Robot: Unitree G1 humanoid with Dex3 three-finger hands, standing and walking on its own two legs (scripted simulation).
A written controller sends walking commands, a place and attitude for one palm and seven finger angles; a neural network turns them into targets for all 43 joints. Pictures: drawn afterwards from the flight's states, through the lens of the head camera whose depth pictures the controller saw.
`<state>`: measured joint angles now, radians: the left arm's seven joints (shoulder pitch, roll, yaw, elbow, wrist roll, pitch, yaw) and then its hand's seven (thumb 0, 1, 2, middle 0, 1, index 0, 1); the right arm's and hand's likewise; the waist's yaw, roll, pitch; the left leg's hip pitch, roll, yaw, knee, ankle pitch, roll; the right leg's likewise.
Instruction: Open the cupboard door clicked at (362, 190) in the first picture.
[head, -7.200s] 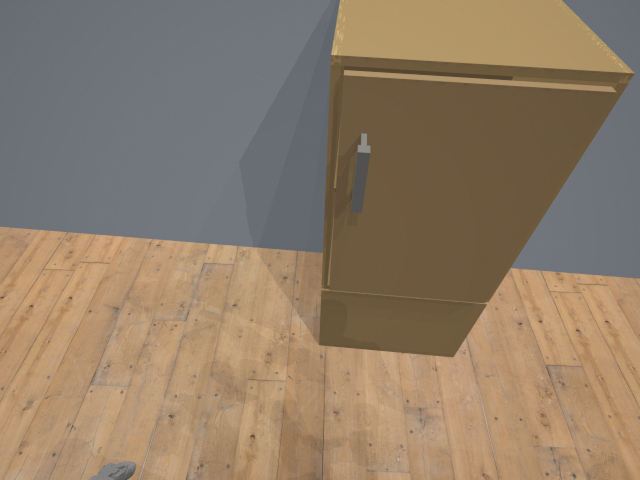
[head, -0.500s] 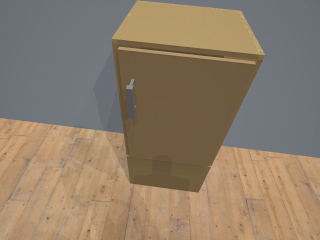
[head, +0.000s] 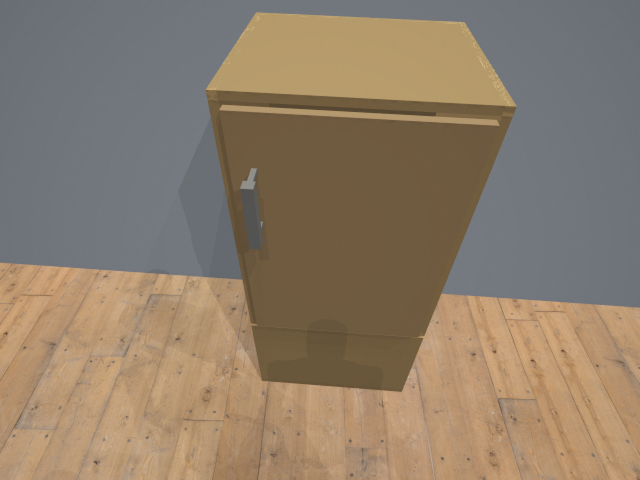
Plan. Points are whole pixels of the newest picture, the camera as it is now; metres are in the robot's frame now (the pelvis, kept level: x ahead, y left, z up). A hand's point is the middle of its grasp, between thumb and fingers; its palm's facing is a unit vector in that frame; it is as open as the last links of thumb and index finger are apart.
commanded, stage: look again from close up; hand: left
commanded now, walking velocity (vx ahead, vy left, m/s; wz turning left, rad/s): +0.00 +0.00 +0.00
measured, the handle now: (254, 209) +0.54 +0.14 +0.03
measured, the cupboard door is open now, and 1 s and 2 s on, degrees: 0 0 0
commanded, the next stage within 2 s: raise the hand with hooked fingers in 0.34 s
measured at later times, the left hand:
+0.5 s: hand out of the picture +0.05 +0.22 -0.14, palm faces +0.15 -0.96 -0.23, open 7.4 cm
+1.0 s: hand out of the picture +0.13 +0.25 -0.03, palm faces +0.13 -0.99 -0.03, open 9.4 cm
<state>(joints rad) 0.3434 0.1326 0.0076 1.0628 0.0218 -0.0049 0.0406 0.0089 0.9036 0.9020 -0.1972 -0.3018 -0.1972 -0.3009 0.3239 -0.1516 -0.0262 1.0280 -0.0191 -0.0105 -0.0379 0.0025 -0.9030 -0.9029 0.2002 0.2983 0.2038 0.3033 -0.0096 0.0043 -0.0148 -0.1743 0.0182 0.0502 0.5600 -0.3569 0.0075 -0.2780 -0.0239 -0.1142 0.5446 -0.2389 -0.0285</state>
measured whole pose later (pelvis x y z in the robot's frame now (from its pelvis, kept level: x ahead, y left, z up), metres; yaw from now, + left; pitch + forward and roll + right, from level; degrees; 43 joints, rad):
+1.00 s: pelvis -0.05 +0.01 -0.08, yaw +5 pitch +9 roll -2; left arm 0.40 0.27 0.25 0.04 -0.33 -0.47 -0.36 0.02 0.44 0.71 -0.23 -0.59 -0.23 -0.59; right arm 0.21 -0.27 0.00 0.48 0.02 -0.30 -0.05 0.01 -0.90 -0.90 0.20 0.30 0.20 0.30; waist 0.04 -0.03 -0.07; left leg -0.81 -0.03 -0.04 1.20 -0.55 0.03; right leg -0.86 -0.01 -0.09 1.11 -0.42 -0.03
